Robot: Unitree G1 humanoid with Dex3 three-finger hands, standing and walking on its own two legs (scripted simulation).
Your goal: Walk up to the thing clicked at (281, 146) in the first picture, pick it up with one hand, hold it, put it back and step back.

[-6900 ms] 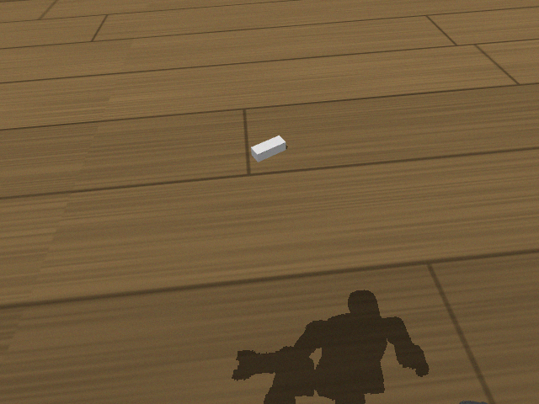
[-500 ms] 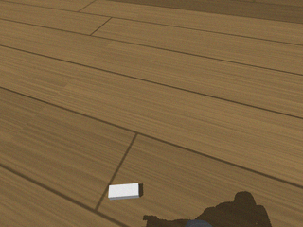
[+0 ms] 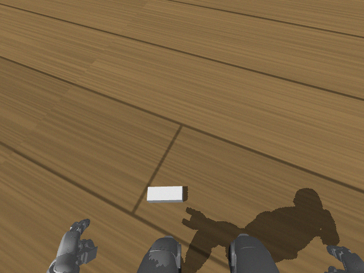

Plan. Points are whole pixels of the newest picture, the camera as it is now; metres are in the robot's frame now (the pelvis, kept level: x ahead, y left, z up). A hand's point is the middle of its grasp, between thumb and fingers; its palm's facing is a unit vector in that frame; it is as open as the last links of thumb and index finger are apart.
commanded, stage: walk up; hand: left
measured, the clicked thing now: (165, 194) +0.43 +0.19 -0.72
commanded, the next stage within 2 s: stand in 1.32 s
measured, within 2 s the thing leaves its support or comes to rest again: neither
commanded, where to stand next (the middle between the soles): +0.03 +0.02 m, yaw -3 degrees
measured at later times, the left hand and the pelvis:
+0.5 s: hand out of the picture +0.03 +0.27 -0.14, palm faces -0.10 -0.92 -0.39, open 7.4 cm; pelvis -0.03 -0.01 +0.00, yaw -5 degrees
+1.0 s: hand out of the picture +0.08 +0.28 -0.13, palm faces -0.02 -0.89 -0.46, open 7.4 cm; pelvis -0.01 +0.00 +0.00, yaw +0 degrees
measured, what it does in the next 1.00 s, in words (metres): steps on the spot: left foot, then right foot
